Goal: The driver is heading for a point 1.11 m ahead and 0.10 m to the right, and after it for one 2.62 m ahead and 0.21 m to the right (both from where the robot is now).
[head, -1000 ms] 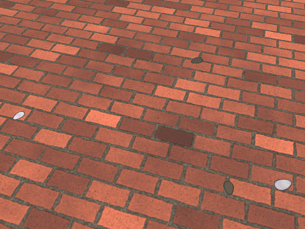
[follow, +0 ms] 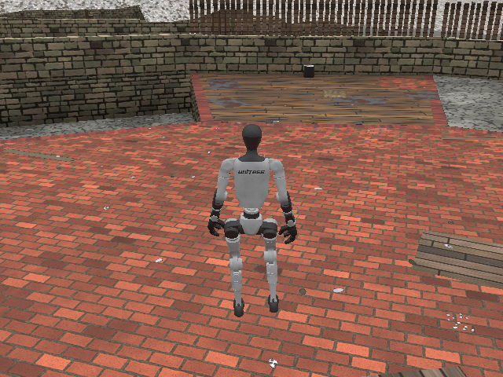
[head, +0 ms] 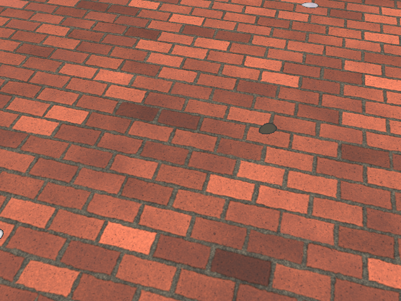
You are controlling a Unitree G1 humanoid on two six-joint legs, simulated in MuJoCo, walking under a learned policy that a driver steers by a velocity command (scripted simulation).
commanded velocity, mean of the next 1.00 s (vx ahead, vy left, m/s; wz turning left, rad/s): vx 0.69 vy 0.00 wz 0.00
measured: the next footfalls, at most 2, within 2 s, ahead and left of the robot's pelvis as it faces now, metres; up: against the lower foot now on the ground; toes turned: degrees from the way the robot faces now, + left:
right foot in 0.08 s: +0.11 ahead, -0.14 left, +0.00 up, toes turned +0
left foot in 0.44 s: +0.14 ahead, +0.15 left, +0.00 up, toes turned +4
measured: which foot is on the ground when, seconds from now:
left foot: down 0.00-0.12, up 0.14-0.42, down 0.44-0.94, up 0.96-1.00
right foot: up 0.00-0.06, down 0.08-0.44, up 0.46-0.90, down 0.92-1.00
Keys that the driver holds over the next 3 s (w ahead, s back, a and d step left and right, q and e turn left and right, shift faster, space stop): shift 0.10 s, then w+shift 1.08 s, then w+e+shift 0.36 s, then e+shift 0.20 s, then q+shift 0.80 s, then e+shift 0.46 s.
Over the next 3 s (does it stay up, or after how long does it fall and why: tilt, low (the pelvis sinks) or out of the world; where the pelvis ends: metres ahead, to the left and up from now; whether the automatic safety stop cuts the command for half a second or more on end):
stays up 1.31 -0.01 -0.01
